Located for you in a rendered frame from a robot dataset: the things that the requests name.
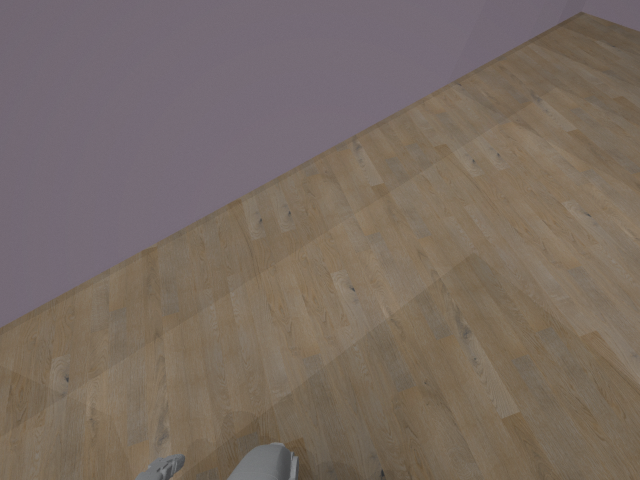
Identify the left robot hand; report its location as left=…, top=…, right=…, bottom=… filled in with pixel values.
left=135, top=454, right=185, bottom=480

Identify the left robot thigh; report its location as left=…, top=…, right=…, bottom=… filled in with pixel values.
left=227, top=444, right=299, bottom=480

